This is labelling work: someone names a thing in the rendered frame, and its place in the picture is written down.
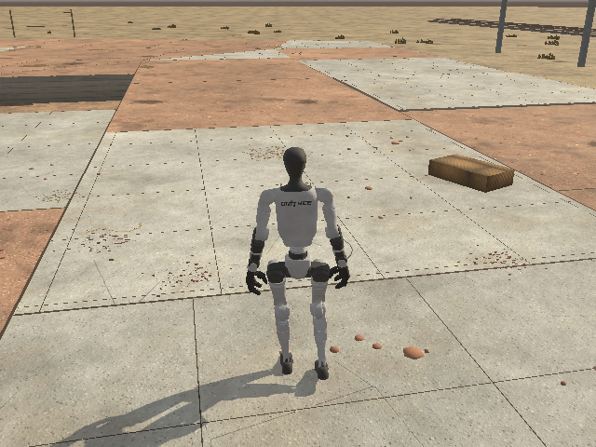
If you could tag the robot foot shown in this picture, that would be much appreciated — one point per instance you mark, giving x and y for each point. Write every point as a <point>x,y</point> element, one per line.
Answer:
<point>286,366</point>
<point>322,371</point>

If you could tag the left robot upper arm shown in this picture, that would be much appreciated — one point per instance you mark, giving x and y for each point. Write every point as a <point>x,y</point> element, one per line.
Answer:
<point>267,197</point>

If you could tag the robot right forearm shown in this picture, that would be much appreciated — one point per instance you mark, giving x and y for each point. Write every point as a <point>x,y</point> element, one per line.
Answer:
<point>338,249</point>

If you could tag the robot left foot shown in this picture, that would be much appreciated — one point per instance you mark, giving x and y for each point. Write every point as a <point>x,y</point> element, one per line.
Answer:
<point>286,366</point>

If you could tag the robot left forearm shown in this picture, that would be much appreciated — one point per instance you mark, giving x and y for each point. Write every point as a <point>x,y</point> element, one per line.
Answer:
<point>256,253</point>

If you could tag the right robot upper arm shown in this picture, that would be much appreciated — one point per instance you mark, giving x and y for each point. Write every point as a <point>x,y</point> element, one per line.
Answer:
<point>329,211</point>

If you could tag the robot right foot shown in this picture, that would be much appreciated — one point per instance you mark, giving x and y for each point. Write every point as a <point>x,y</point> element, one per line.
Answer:
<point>322,371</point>

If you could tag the robot left hand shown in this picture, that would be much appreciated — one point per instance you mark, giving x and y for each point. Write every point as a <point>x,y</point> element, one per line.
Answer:
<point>251,281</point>

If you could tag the robot right hand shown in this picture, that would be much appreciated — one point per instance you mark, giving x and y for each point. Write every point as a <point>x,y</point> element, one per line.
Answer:
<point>343,274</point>

